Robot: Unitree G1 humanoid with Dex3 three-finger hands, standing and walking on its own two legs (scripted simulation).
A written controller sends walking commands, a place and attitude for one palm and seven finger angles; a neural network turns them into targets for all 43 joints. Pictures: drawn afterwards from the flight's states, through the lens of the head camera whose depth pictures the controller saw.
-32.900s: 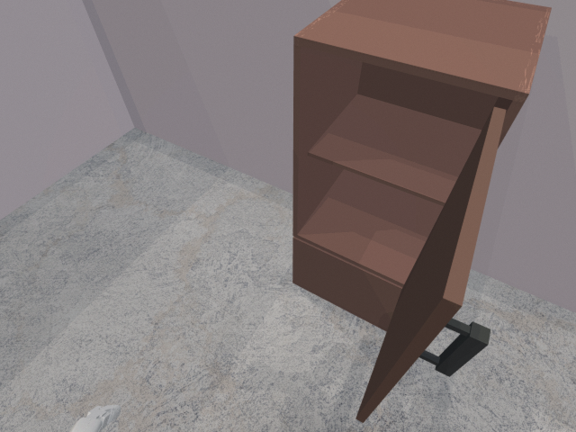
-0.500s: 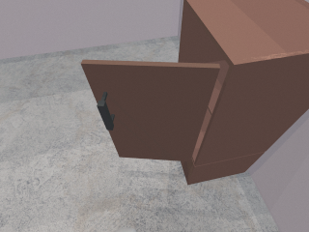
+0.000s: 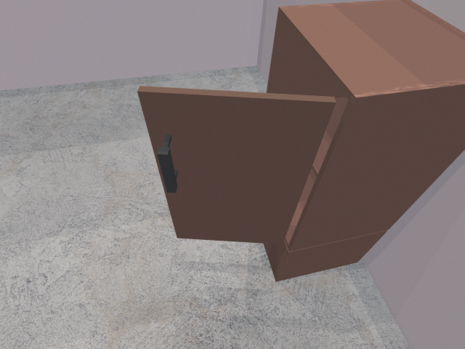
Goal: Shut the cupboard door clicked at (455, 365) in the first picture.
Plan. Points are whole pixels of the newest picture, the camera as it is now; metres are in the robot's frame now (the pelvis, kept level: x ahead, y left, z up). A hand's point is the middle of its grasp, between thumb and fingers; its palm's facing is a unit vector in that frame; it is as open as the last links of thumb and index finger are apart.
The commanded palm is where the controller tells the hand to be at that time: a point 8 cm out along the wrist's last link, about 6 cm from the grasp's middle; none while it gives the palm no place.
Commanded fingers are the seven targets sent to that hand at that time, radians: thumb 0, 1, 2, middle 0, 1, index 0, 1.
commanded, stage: come to a stop and stand still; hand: left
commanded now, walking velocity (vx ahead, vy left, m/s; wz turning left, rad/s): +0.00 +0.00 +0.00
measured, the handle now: (170, 164) +0.48 +0.18 -0.01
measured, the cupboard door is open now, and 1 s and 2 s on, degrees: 74 74 74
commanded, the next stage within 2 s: look again from close up in 0.42 s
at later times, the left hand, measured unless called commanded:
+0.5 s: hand out of the picture -0.01 +0.13 -0.17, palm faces +0.05 -0.99 -0.15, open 7.4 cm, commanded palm none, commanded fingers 0.00 0.90 0.90 -0.20 -0.30 -0.20 -0.30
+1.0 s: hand out of the picture +0.04 +0.19 -0.17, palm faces +0.00 -0.97 -0.24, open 7.4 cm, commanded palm none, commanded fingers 0.00 0.90 0.90 -0.20 -0.30 -0.20 -0.30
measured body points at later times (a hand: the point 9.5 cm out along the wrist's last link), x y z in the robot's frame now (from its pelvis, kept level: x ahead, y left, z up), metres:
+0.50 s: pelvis +0.01 -0.03 +0.01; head +0.03 -0.02 +0.46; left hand -0.01 +0.18 -0.16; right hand -0.02 -0.23 -0.16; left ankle +0.02 +0.12 -0.74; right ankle -0.04 -0.12 -0.74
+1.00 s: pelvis +0.02 +0.00 +0.00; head +0.03 -0.01 +0.45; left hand +0.04 +0.24 -0.15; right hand +0.04 -0.23 -0.16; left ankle +0.02 +0.12 -0.74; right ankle -0.04 -0.12 -0.74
